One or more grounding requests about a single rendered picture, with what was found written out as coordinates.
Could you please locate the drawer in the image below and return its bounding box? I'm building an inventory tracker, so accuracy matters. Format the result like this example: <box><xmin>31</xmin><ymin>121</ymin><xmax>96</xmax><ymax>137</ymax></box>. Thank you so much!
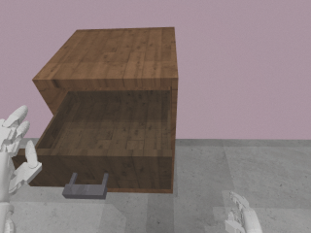
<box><xmin>11</xmin><ymin>89</ymin><xmax>172</xmax><ymax>189</ymax></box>

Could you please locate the left robot forearm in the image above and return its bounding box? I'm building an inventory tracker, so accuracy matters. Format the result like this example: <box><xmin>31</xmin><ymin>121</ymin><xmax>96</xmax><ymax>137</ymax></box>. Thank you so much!
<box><xmin>0</xmin><ymin>202</ymin><xmax>17</xmax><ymax>233</ymax></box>

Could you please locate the left robot hand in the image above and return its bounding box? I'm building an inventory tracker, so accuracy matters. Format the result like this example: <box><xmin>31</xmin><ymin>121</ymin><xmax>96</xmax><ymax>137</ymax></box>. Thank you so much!
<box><xmin>0</xmin><ymin>105</ymin><xmax>42</xmax><ymax>203</ymax></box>

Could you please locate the handle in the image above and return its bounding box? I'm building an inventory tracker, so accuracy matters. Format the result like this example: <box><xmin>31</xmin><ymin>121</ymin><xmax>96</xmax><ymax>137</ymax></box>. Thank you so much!
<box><xmin>62</xmin><ymin>173</ymin><xmax>109</xmax><ymax>200</ymax></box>

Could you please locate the cabinet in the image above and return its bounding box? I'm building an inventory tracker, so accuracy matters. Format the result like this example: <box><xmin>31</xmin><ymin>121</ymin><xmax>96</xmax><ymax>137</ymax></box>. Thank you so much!
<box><xmin>32</xmin><ymin>26</ymin><xmax>179</xmax><ymax>194</ymax></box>

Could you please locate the right robot hand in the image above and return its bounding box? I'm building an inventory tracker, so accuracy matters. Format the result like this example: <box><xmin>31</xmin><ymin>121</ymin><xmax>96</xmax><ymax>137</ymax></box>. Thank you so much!
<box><xmin>225</xmin><ymin>191</ymin><xmax>263</xmax><ymax>233</ymax></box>

